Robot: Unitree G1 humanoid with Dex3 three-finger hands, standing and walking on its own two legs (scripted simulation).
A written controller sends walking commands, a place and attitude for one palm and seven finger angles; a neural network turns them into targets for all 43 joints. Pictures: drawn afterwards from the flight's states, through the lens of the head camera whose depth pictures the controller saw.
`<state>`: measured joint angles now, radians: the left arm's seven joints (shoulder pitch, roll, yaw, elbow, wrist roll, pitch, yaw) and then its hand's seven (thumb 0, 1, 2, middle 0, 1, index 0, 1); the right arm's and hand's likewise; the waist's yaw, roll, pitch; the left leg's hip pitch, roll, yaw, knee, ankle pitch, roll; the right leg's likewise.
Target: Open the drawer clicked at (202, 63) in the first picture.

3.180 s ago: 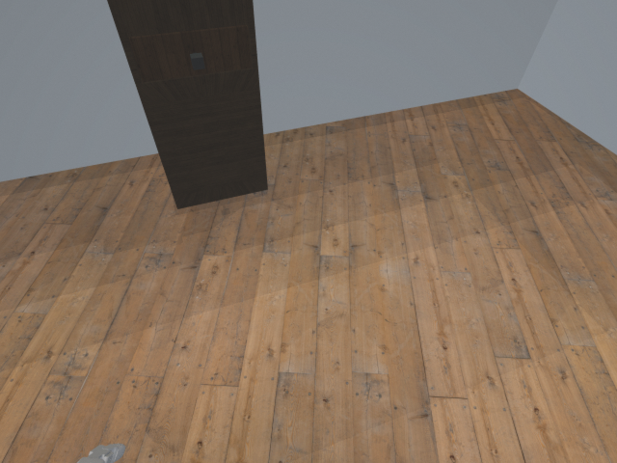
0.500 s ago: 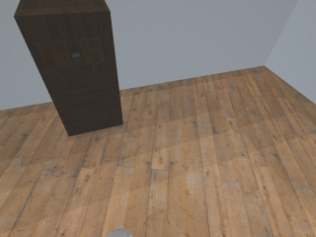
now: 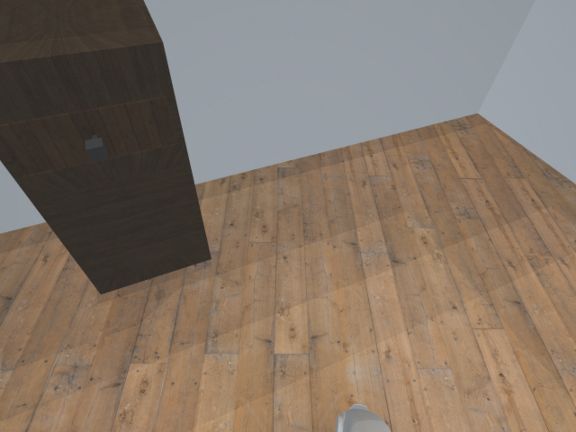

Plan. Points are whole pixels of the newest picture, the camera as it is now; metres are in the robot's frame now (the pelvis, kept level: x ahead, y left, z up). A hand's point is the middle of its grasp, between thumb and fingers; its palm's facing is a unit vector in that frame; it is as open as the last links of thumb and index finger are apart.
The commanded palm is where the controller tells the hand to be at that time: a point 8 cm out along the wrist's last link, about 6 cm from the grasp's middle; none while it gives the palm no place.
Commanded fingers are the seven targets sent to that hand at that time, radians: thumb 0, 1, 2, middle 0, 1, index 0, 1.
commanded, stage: turn to face it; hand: left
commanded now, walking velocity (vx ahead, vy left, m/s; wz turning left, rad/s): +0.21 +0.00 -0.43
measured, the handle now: (96, 145) +0.75 +0.53 -0.09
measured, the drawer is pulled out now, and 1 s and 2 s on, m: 0.00 0.00 0.00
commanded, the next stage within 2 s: take the last steps up to it in 1.00 s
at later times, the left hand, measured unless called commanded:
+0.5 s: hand (202, 391) +0.22 +0.16 -0.18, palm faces +0.19 -0.96 -0.18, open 7.3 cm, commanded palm none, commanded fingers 0.00 0.90 0.90 -0.20 -0.30 -0.20 -0.30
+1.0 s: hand (181, 428) +0.16 +0.18 -0.16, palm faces +0.38 -0.88 -0.30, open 7.4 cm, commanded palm none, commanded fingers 0.00 0.90 0.90 -0.20 -0.30 -0.20 -0.30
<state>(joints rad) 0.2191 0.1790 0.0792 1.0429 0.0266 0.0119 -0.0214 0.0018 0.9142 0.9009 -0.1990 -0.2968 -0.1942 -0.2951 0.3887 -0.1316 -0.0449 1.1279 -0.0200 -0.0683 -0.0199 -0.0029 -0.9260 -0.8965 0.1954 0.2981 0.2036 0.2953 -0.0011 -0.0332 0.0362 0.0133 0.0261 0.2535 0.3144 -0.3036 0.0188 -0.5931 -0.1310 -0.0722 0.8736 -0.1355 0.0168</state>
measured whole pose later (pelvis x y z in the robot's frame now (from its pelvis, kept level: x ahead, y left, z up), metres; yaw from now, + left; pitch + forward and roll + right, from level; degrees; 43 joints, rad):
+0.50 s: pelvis +0.14 -0.03 -0.01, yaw +10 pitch -1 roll -1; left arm 0.13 0.16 0.06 0.97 0.03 0.00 0.03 -0.02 0.92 0.90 -0.21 -0.30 -0.20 -0.30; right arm 0.21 -0.18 -0.07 1.00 -0.02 0.04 0.01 0.00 -0.91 -0.90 0.19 0.30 0.20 0.29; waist -0.03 -0.01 0.05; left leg -0.44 0.11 0.12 0.85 -0.39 -0.05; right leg -0.26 -0.13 -0.33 0.56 -0.27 -0.02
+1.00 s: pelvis +0.17 -0.05 -0.01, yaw +20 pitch +0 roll +1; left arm 0.20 0.21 0.06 0.96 0.01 0.02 0.02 0.00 0.90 0.90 -0.20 -0.30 -0.20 -0.30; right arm 0.18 -0.21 -0.06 0.97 -0.01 0.05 0.01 0.00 -0.91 -0.90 0.20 0.30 0.21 0.30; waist 0.00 0.04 0.06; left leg -0.33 0.00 0.00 0.58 -0.26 -0.01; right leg -0.26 -0.05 -0.07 0.56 -0.29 0.04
